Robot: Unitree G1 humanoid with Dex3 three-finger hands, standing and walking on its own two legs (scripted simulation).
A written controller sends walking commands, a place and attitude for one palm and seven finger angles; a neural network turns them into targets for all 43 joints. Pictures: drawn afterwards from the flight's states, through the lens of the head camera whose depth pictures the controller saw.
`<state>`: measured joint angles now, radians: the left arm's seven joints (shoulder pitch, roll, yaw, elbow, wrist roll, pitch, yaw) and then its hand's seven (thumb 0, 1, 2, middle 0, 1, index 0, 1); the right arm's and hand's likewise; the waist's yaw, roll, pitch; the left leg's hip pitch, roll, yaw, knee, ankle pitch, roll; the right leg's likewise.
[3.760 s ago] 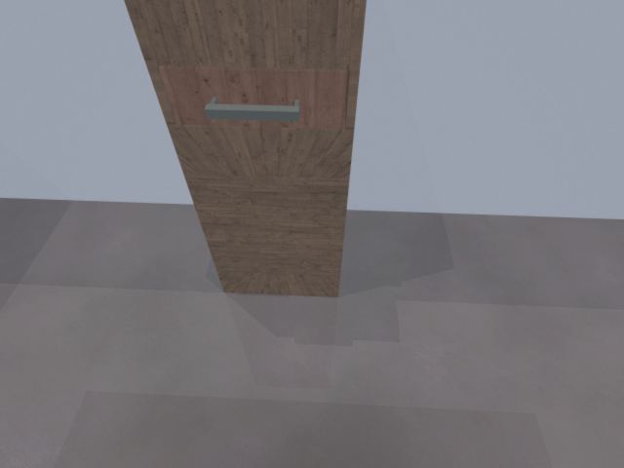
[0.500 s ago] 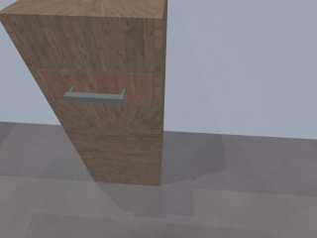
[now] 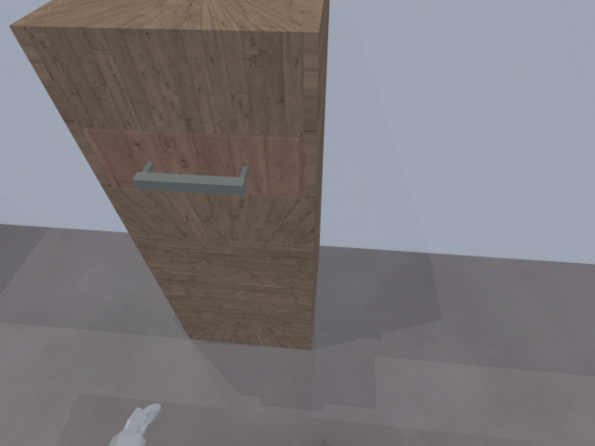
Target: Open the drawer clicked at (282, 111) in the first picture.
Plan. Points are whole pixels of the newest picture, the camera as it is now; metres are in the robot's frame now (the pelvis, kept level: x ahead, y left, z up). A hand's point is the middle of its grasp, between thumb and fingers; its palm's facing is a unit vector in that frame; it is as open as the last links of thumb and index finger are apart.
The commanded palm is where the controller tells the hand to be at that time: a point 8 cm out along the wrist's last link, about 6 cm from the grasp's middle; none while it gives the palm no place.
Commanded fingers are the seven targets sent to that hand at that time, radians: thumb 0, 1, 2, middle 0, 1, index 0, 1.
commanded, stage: raise the hand with hooked fingers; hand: left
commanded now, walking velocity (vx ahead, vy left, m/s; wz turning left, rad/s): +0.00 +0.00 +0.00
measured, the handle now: (193, 176) +0.54 +0.23 +0.05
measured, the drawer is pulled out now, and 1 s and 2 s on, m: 0.00 0.00 0.00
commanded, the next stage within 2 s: move the hooked fingers above the handle in 1.78 s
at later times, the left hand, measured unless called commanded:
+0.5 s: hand (129, 386) +0.19 +0.23 +0.00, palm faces +0.12 -0.08 -0.99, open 9.7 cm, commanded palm +0.16 +0.23 +0.06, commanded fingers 0.00 0.15 0.58 -0.25 -0.78 -0.25 -0.78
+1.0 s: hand (103, 315) +0.24 +0.25 +0.09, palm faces +0.11 -0.09 -0.99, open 12.6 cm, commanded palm +0.21 +0.25 +0.15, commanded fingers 0.00 -0.43 0.33 -0.29 -1.15 -0.29 -1.15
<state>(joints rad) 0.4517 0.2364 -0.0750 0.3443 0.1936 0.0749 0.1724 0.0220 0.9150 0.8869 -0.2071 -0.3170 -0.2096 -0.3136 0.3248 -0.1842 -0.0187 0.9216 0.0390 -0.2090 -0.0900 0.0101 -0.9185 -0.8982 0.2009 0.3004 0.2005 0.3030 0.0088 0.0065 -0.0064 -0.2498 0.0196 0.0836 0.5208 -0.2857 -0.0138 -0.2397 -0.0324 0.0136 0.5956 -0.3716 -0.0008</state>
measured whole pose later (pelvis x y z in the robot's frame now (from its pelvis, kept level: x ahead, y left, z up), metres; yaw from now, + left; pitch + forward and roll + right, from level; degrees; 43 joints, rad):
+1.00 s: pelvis -0.02 +0.02 +0.00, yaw +2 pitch +2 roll +0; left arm 0.10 0.47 -0.04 -0.11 0.94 0.00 0.13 0.00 -0.21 0.42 -0.30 -1.02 -0.30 -1.01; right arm 0.13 -0.25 -0.03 0.62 -0.02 0.11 -0.01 0.01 -0.91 -0.90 0.20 0.30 0.20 0.30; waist 0.07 0.08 -0.03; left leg -0.33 0.01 0.05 0.58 -0.27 0.01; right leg -0.28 -0.04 -0.02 0.59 -0.34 0.02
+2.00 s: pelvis -0.04 +0.01 +0.01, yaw +3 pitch -1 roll +0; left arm -0.19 0.57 -0.01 0.01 0.82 -0.06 -0.12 0.00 -0.49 0.30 -0.32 -1.20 -0.32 -1.20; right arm 0.11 -0.26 0.00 0.63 0.02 0.13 -0.01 0.01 -0.91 -0.90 0.20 0.30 0.20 0.30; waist 0.08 0.11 0.01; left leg -0.24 0.01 0.02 0.42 -0.17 0.00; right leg -0.17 -0.03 -0.05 0.43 -0.24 0.01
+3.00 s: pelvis -0.01 +0.01 +0.00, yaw +2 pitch +8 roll +0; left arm -0.69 0.53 -0.10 0.65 0.95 -0.14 -0.02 0.00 -0.49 0.30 -0.32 -1.20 -0.32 -1.20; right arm 0.23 -0.26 -0.04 0.65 0.03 0.16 -0.03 0.00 -0.91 -0.90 0.20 0.30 0.20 0.30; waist -0.01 0.05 -0.06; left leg -0.44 0.02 0.03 0.56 -0.26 0.00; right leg -0.37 -0.02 -0.03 0.56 -0.32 0.01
